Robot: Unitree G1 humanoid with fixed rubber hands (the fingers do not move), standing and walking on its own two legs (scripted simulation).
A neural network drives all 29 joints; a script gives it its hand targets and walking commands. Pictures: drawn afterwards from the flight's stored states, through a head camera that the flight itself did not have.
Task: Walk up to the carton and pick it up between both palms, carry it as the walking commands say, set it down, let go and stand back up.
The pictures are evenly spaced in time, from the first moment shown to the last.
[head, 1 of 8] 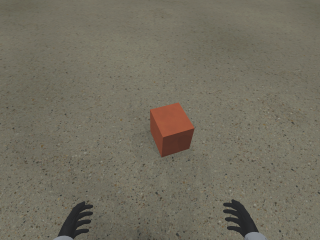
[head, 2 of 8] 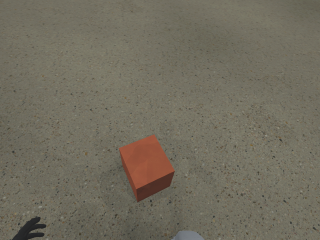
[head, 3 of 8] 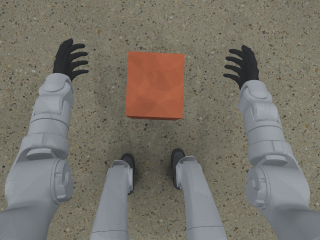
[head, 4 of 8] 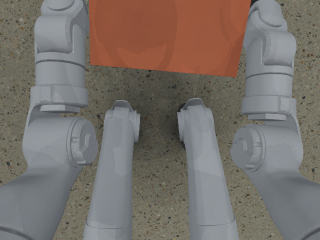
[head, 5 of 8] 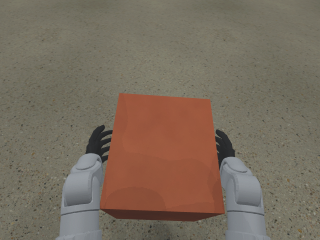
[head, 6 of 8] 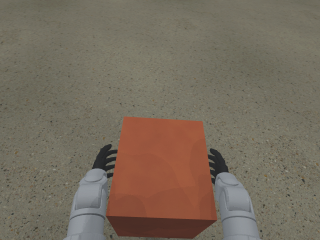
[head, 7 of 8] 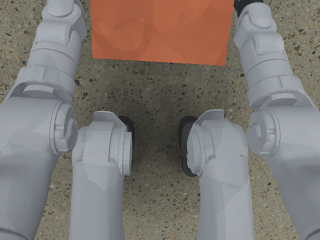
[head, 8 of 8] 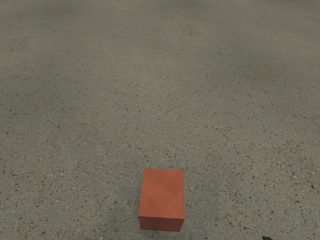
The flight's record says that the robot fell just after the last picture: no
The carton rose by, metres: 0.69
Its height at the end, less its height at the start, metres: +0.00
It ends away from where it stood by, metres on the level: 0.21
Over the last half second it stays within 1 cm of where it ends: yes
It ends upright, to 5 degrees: yes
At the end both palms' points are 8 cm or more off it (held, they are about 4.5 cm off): yes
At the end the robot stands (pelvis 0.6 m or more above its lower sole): yes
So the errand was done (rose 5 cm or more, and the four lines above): yes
